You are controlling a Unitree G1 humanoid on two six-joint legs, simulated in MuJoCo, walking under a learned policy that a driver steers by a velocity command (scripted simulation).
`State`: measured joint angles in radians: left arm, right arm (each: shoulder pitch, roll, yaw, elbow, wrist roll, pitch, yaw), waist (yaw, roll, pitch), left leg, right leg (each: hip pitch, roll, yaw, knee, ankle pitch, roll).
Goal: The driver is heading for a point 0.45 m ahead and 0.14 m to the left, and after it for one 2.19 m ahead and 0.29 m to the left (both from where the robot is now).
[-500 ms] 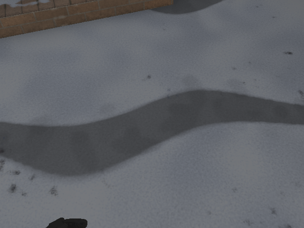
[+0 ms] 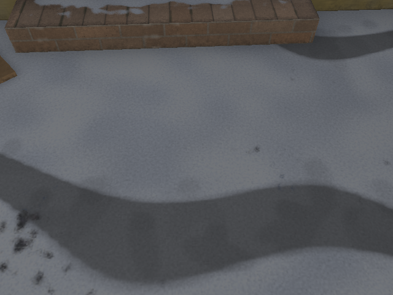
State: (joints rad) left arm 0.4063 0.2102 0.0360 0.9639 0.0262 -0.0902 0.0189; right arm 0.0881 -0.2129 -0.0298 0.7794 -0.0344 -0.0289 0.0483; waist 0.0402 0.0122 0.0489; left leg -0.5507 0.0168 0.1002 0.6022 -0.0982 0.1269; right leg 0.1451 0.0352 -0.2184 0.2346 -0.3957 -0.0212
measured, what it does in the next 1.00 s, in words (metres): walks ahead, turning left: left foot, then right foot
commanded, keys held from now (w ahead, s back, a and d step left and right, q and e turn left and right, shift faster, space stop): w+q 0.24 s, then q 0.58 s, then e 0.18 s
